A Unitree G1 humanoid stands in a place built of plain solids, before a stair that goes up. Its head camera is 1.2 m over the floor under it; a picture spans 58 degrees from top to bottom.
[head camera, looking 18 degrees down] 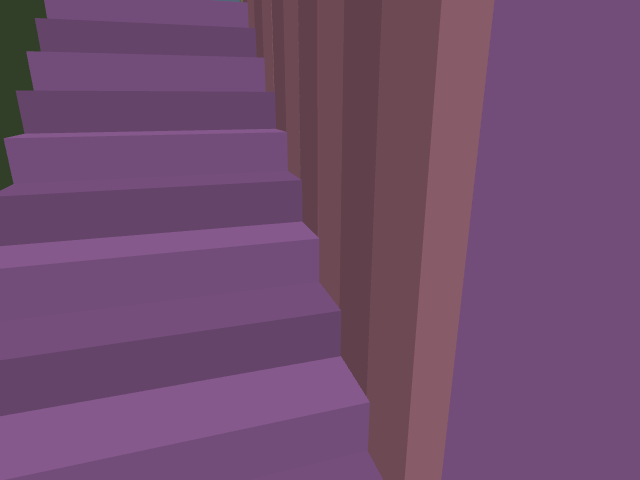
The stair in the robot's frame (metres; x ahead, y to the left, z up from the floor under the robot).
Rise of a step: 0.18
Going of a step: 0.25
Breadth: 1.11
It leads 17 degrees to the left of straight ahead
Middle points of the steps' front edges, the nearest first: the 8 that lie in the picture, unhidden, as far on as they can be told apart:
0.90 0.38 0.35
1.14 0.46 0.53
1.38 0.53 0.71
1.61 0.60 0.88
1.85 0.68 1.06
2.09 0.75 1.24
2.33 0.83 1.41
2.57 0.90 1.59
